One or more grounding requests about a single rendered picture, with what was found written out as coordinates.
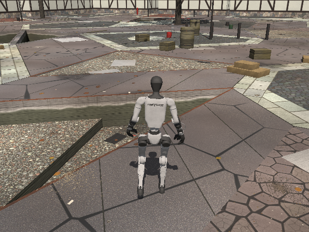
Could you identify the left robot shin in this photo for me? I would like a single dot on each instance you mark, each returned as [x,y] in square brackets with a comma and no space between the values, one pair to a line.
[140,172]

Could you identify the robot left hand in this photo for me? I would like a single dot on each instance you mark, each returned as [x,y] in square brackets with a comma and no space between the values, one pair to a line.
[128,132]

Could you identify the robot right upper arm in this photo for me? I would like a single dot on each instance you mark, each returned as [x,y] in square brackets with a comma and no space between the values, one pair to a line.
[173,110]

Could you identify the right robot forearm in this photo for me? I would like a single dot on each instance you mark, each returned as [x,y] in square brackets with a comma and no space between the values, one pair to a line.
[179,127]

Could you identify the robot right thigh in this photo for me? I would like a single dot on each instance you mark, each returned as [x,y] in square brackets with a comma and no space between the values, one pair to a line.
[165,143]

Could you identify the robot left upper arm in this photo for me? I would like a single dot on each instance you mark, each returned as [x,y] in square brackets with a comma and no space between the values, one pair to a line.
[140,101]

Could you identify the left robot forearm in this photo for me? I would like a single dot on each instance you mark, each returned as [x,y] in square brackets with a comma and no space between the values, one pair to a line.
[131,124]

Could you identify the robot right hand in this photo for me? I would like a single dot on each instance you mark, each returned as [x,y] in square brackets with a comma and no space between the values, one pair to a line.
[179,137]

